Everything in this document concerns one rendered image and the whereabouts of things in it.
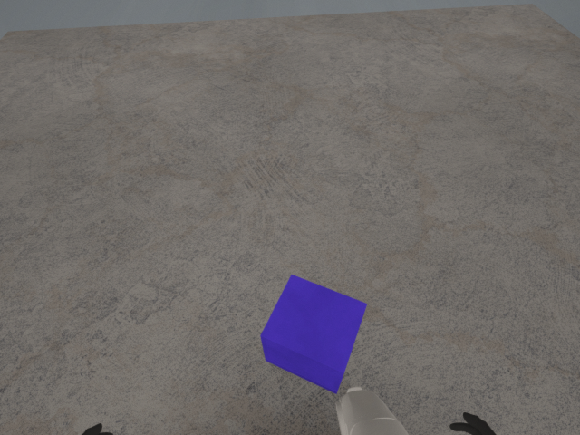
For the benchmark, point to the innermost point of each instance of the robot right hand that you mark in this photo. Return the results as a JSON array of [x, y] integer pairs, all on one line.
[[474, 425]]

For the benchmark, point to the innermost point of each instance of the robot right thigh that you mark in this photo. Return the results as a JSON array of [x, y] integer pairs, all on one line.
[[364, 413]]

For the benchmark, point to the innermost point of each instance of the carton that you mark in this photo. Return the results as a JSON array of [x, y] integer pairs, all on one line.
[[311, 332]]

